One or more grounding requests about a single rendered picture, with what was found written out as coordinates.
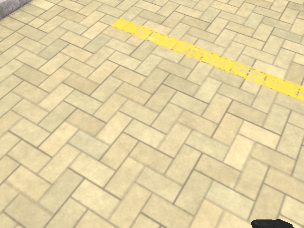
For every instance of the robot right hand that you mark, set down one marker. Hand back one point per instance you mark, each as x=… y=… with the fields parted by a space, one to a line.
x=270 y=223

